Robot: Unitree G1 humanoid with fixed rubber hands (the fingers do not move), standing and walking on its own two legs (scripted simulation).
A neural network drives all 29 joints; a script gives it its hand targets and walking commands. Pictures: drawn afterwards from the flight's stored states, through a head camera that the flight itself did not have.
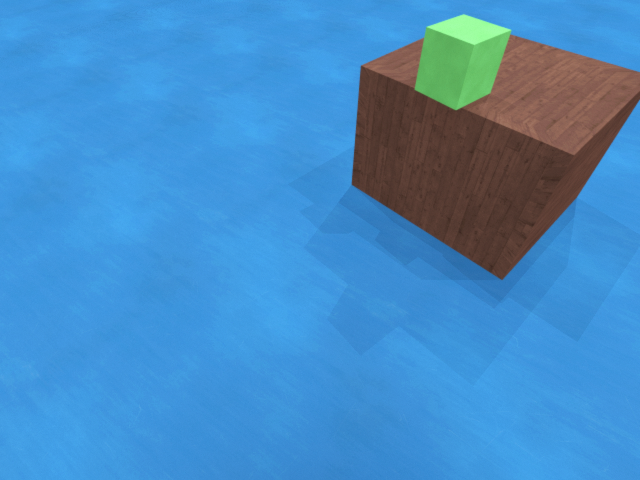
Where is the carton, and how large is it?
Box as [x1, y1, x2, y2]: [415, 14, 511, 109]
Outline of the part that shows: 511,30 463,14 426,27 415,89 454,109 457,109 489,93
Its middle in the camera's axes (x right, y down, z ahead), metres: +0.47 -0.58 +1.29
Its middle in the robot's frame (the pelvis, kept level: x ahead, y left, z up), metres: +1.37 -0.44 -0.08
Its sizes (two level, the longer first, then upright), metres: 0.188 0.182 0.207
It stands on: a pedestal, 0.59 m high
